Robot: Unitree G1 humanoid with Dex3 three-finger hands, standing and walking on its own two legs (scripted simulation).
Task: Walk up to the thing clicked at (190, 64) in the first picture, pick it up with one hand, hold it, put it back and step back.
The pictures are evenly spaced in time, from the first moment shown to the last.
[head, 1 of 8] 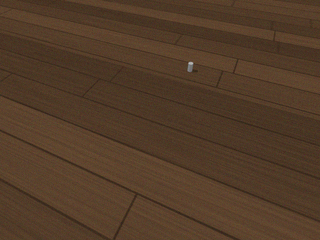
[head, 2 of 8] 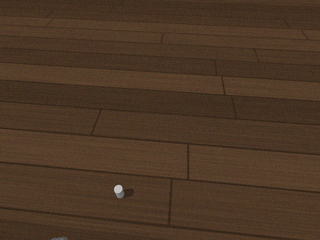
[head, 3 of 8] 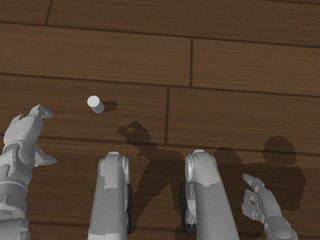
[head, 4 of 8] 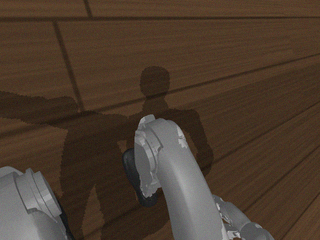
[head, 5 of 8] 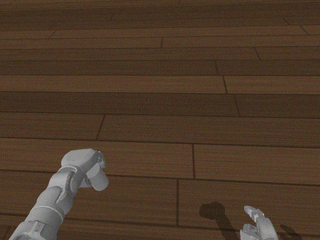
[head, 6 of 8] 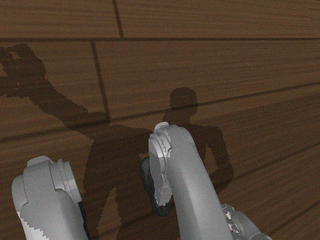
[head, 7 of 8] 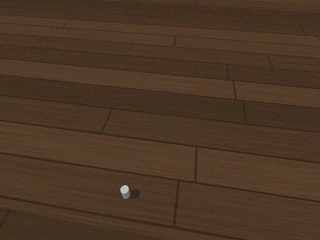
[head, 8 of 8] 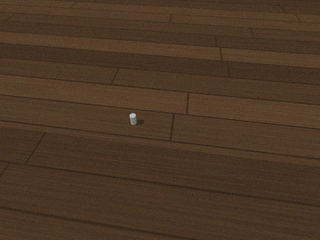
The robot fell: no
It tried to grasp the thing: yes
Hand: left
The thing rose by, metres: 0.65
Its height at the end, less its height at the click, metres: +0.00
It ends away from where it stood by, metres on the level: 0.01
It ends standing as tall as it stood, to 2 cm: yes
